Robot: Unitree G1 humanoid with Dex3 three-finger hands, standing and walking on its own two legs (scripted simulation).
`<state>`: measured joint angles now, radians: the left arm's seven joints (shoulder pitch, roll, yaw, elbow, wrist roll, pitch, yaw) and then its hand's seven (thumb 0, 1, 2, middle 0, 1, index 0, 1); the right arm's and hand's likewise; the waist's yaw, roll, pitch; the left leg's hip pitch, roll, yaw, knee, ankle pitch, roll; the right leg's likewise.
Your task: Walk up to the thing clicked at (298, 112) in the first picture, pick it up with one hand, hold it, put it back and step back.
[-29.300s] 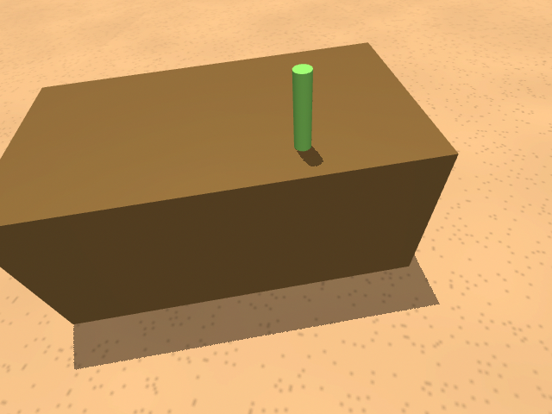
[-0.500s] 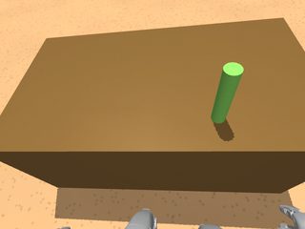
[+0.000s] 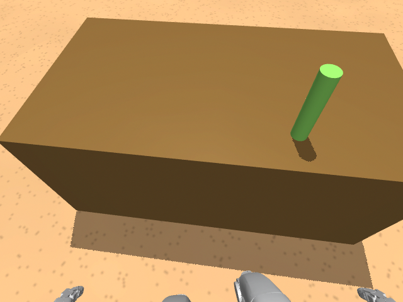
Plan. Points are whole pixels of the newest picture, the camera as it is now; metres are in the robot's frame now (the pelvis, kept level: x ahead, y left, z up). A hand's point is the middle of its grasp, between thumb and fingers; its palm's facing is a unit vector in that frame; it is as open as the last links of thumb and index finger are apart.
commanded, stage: step back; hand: right
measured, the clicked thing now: (312, 107) +0.59 -0.27 -0.04
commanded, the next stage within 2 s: none
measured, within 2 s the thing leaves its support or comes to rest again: neither
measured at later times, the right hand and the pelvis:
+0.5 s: hand out of the picture -0.08 -0.28 -0.16, palm faces +0.08 +0.93 -0.36, open 7.4 cm; pelvis -0.15 +0.00 +0.00, yaw -6 degrees
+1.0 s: hand out of the picture -0.21 -0.26 -0.15, palm faces +0.06 +0.92 -0.40, open 7.4 cm; pelvis -0.31 +0.02 -0.01, yaw -8 degrees
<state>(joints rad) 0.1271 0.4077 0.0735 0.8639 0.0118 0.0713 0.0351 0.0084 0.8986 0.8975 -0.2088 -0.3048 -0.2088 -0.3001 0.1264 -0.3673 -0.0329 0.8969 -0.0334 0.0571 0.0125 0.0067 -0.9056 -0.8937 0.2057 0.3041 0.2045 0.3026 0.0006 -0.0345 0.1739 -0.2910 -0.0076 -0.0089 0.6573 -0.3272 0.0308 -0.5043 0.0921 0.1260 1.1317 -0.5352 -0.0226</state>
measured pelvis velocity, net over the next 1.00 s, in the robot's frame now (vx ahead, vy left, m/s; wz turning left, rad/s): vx -0.31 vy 0.02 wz -0.14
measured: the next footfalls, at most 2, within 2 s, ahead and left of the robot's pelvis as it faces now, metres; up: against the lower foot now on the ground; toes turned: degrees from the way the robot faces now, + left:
right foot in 0.30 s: -0.10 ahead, -0.13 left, +0.00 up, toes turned -5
left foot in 0.66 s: -0.17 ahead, +0.14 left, +0.00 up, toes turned -5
